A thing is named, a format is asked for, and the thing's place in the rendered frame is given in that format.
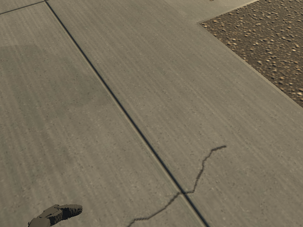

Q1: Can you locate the robot left hand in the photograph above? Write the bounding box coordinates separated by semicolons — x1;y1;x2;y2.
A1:
27;204;82;227

